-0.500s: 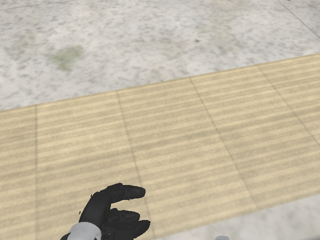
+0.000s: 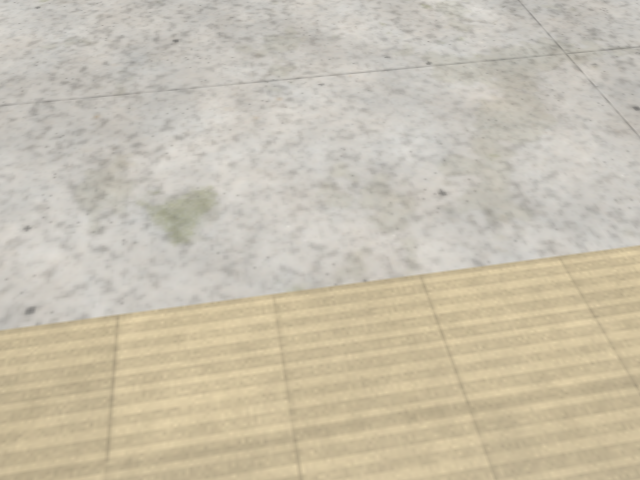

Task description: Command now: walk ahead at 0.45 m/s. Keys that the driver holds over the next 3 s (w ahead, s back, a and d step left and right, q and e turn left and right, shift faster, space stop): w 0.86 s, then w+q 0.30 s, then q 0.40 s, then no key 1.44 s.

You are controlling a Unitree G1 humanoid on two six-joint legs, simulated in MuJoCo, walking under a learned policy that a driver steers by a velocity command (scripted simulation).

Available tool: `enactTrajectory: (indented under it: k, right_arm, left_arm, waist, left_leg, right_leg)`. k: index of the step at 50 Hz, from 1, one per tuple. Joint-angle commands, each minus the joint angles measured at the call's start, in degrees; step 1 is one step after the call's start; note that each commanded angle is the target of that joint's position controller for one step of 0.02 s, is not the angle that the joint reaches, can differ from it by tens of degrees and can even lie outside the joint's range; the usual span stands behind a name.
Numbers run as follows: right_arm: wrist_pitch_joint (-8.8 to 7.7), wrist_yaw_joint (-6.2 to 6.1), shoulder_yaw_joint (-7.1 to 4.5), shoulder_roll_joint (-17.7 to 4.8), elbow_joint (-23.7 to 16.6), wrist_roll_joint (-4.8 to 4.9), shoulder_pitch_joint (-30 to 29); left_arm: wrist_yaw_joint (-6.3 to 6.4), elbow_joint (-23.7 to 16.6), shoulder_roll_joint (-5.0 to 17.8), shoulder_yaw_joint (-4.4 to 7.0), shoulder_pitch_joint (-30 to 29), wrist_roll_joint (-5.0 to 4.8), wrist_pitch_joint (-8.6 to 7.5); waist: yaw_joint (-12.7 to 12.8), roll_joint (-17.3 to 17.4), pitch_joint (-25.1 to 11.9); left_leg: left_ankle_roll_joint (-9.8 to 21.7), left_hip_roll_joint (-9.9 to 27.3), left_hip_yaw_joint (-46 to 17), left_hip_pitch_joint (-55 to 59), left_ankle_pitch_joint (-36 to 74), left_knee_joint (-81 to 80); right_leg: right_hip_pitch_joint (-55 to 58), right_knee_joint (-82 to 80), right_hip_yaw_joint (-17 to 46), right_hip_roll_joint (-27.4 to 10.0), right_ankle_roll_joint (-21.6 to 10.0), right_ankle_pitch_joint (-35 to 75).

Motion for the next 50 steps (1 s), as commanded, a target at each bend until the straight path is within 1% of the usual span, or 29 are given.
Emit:
enactTrajectory:
  k: [1,5,7,9,10,11,12,13,14,16,18,20,22,26,27,28,31,33,35,37,38,39,40,41,42,43,44,46,50]
  right_arm:
    - [0.28,0.77,-0.34,-1.2,-5.5,0.37,-6.9]
    - [0.55,0.26,-1.44,-2.5,-8.5,2.18,-10.1]
    - [-0.67,-0.45,-2.37,-3.7,-9.4,2.74,-10.2]
    - [-3.10,-1.48,-3.87,-6.3,-7.8,4.45,-5.9]
    - [-4.19,-2.02,-4.53,-8.2,-6.3,3.84,0.6]
    - [-3.88,-2.29,-4.17,-10.2,-2.9,4.15,14.0]
    - [-3.76,-2.77,-4.74,-9.2,1.0,2.93,23.4]
    - [-4.13,-2.94,-5.23,-10.1,2.8,2.54,22.1]
    - [-3.98,-3.35,-4.61,-7.8,1.6,2.82,15.8]
    - [-3.41,-3.01,-2.13,-0.9,-0.2,3.59,9.4]
    - [-3.22,-3.01,-1.44,1.4,-2.0,2.81,6.9]
    - [-3.22,-2.67,-1.64,0.7,-1.5,1.81,9.0]
    - [-3.64,-1.93,-1.41,0.5,-0.6,1.29,11.9]
    - [-4.57,-0.13,-0.90,0.7,1.3,2.42,15.3]
    - [-3.43,-2.43,-3.47,-9.1,0.2,6.68,16.7]
    - [-3.17,-3.20,-3.68,-9.6,1.2,7.28,17.7]
    - [-2.38,-3.94,-3.67,-5.8,3.2,6.36,20.0]
    - [-2.00,-4.00,-3.84,-4.6,3.7,5.92,19.6]
    - [-1.45,-3.88,-4.43,-5.8,3.6,5.78,18.1]
    - [-1.21,-3.82,-4.04,-4.7,2.4,6.09,14.7]
    - [-1.54,-3.80,-3.33,-3.9,0.5,4.88,12.9]
    - [-2.93,-2.93,-1.43,2.3,0.2,5.15,18.0]
    - [-4.19,-2.48,-2.60,-2.2,0.5,6.49,15.1]
    - [-4.77,-2.37,-3.28,-5.1,-1.4,7.45,10.3]
    - [-4.63,-2.99,-3.59,-5.9,-2.4,7.35,7.4]
    - [-4.09,-3.63,-4.01,-5.8,-2.9,6.45,6.1]
    - [-2.99,-4.03,-4.17,-4.7,-2.8,6.37,8.1]
    - [-1.36,-4.37,-3.87,-2.7,-2.5,6.56,9.7]
    - [-0.55,-3.83,-4.06,-4.3,-4.9,5.89,3.0]
  left_arm:
    - [-0.94,-2.8,5.6,0.96,-1.1,-0.93,-0.89]
    - [-1.18,-1.4,7.6,2.22,-0.8,-2.75,-1.30]
    - [-0.65,-1.8,9.4,3.10,-2.3,-2.99,-0.69]
    - [0.53,-2.1,10.0,3.76,-1.5,-3.46,0.50]
    - [1.28,-2.1,5.4,2.64,3.0,-2.76,0.62]
    - [1.19,-4.8,0.7,0.90,7.3,-2.00,-0.36]
    - [0.34,-6.2,6.3,2.69,-3.7,-1.65,-0.01]
    - [0.78,-6.6,7.8,3.75,-8.1,-1.99,0.41]
    - [1.34,-5.2,8.0,3.95,-7.7,-2.51,0.45]
    - [1.60,-4.2,3.6,3.15,-5.8,-0.31,0.82]
    - [0.72,-4.6,2.9,3.06,-7.9,-0.97,1.34]
    - [0.36,-4.8,3.4,3.14,-11.0,-1.05,1.19]
    - [0.67,-5.6,3.4,2.96,-14.2,-0.32,1.24]
    - [0.58,-7.2,1.9,1.90,-19.6,0.38,3.23]
    - [3.04,-9.7,7.5,3.27,-22.8,-7.21,3.05]
    - [3.88,-10.5,7.7,3.13,-24.9,-8.16,2.85]
    - [3.71,-12.3,7.2,3.46,-28.6,-6.95,3.14]
    - [2.96,-13.0,6.7,3.69,-28.7,-6.63,3.25]
    - [2.38,-12.4,7.7,4.42,-25.1,-5.94,3.04]
    - [2.65,-7.5,11.8,6.78,-8.3,-5.39,2.86]
    - [3.22,-5.4,17.0,8.13,3.9,-4.75,3.10]
    - [3.09,-4.8,18.4,7.87,5.9,-4.77,3.09]
    - [3.32,-5.8,14.6,6.70,3.6,-4.52,3.15]
    - [3.51,-7.6,12.2,5.93,-2.9,-4.47,3.07]
    - [3.14,-9.0,10.6,5.17,-8.0,-4.25,2.84]
    - [2.62,-9.2,9.4,4.76,-10.8,-3.86,2.56]
    - [2.32,-8.7,8.7,4.50,-11.8,-3.62,2.25]
    - [2.20,-7.3,9.4,4.68,-10.1,-3.53,1.86]
    - [3.34,-5.9,12.3,5.36,-6.0,-3.12,1.58]
  waist:
    - [-1.0,-5.0,5.3]
    - [-1.9,-5.9,6.6]
    - [-2.6,-5.9,5.9]
    - [-3.9,-2.8,1.0]
    - [-3.5,2.8,-9.2]
    - [-6.3,19.5,-21.3]
    - [-12.6,15.8,-11.5]
    - [-12.2,10.4,-2.1]
    - [-9.2,6.8,1.3]
    - [-3.6,2.5,2.4]
    - [-2.8,1.3,1.7]
    - [-3.4,1.5,2.5]
    - [-3.5,-0.3,3.4]
    - [-4.0,0.5,6.4]
    - [-5.7,-1.2,6.8]
    - [-6.1,-0.1,8.0]
    - [-7.3,1.8,12.3]
    - [-6.4,2.6,12.3]
    - [-3.9,3.5,8.5]
    - [3.7,3.0,0.1]
    - [7.6,-4.4,-8.7]
    - [3.9,-17.7,-13.6]
    - [4.4,-13.2,-12.1]
    - [3.0,-10.3,-5.6]
    - [0.6,-4.4,-1.4]
    - [-1.3,-2.3,1.8]
    - [-3.5,-3.3,2.6]
    - [-4.8,-4.4,5.0]
    - [-3.7,-3.6,7.1]
  left_leg:
    - [-0.4,1.1,3.1,8.4,-0.5,-14.0]
    - [0.1,-0.4,2.5,14.5,-10.7,-29.1]
    - [1.2,-1.6,2.6,18.0,-15.1,-35.2]
    - [4.1,-5.0,5.0,35.2,-8.5,-41.3]
    - [10.4,0.7,0.4,54.5,4.7,-36.0]
    - [22.0,13.3,-22.8,80.8,-5.6,-44.3]
    - [18.7,13.1,-33.3,80.7,-17.5,-52.8]
    - [12.8,10.8,-26.8,72.9,-23.9,-53.5]
    - [10.8,9.8,-20.5,62.9,-22.9,-53.5]
    - [11.1,8.5,-14.1,50.7,-15.6,-56.0]
    - [12.5,7.3,-10.0,49.1,-10.7,-57.5]
    - [14.0,7.1,-7.8,49.8,-7.8,-58.6]
    - [15.3,7.5,-6.2,50.3,-2.8,-58.6]
    - [14.7,5.4,-0.2,42.5,7.9,-58.4]
    - [10.6,5.5,-1.7,45.5,-0.6,-60.0]
    - [9.8,6.3,-2.7,48.4,-4.8,-60.6]
    - [9.1,7.7,-2.0,57.5,-3.8,-59.8]
    - [8.7,8.3,-0.9,60.1,1.7,-57.5]
    - [8.0,7.3,1.4,59.5,16.3,-51.0]
    - [5.0,3.0,4.1,50.6,22.9,-33.5]
    - [2.4,-1.6,7.1,36.8,2.1,-14.1]
    - [-0.5,-10.4,3.0,16.2,-35.9,2.9]
    - [0.4,-7.4,-3.5,10.3,-36.7,11.2]
    - [0.9,-4.5,-2.4,7.6,-31.2,12.4]
    - [1.1,-1.4,-0.6,10.2,-26.0,10.2]
    - [1.1,0.3,-0.3,13.7,-23.2,7.2]
    - [1.3,1.9,-1.0,17.2,-21.9,5.3]
    - [1.5,2.8,-1.3,18.0,-20.7,2.5]
    - [0.7,2.5,-3.2,11.9,-9.7,-6.7]
  right_leg:
    - [-2.1,-10.5,8.0,-14.3,-11.2,13.9]
    - [8.4,-8.6,10.0,-18.5,-10.5,21.0]
    - [13.5,-5.9,10.3,-19.7,-8.8,22.4]
    - [10.7,2.7,7.6,-14.9,-4.9,24.1]
    - [4.2,14.7,3.3,-9.4,-1.2,17.3]
    - [-18.2,29.4,2.9,-0.1,3.3,-9.8]
    - [-33.0,39.7,7.9,2.3,2.4,-17.3]
    - [-38.4,49.0,11.5,-0.1,-0.4,-10.2]
    - [-36.7,52.8,12.0,-3.2,-2.4,-4.0]
    - [-30.1,52.3,13.4,-6.7,-3.8,4.3]
    - [-31.1,51.5,11.2,-7.2,-2.6,5.4]
    - [-35.2,48.6,10.5,-8.1,-1.3,6.9]
    - [-38.0,40.3,9.6,-10.2,0.5,12.3]
    - [-26.8,22.8,4.1,-9.6,1.5,20.7]
    - [-24.8,21.3,3.8,-7.1,2.8,15.7]
    - [-26.9,18.3,4.9,-7.5,2.9,15.3]
    - [-31.8,12.6,5.4,-7.9,1.9,15.0]
    - [-29.5,10.7,5.0,-7.4,0.3,12.7]
    - [-18.7,9.5,2.1,-4.2,-1.5,8.9]
    - [5.6,8.6,2.8,-3.1,-4.5,10.0]
    - [23.8,8.6,17.5,-15.1,-8.3,9.9]
    - [38.2,0.4,42.4,-25.4,-16.2,1.7]
    - [35.4,-2.7,44.4,-23.5,-14.1,-3.0]
    - [27.4,-3.7,36.1,-22.2,-11.8,-1.3]
    - [17.5,-5.6,29.5,-20.5,-10.5,3.4]
    - [9.0,-7.9,25.5,-18.9,-9.7,5.8]
    - [4.5,-9.6,21.9,-17.7,-9.0,6.2]
    - [-0.1,-12.2,17.3,-16.9,-8.6,7.1]
    - [1.8,-13.5,9.5,-16.2,-7.5,16.9]
Next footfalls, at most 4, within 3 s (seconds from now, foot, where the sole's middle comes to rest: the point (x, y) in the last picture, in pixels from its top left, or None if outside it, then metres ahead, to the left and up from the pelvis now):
0.18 left None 0.23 0.18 -0.78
0.74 right None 0.53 -0.05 -0.78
1.30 left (257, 376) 0.79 0.23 -0.78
1.80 right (351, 339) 0.91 0.01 -0.78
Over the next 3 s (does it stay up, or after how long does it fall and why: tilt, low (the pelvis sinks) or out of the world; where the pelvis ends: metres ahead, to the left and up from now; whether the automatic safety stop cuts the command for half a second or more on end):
stays up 0.81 0.11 -0.01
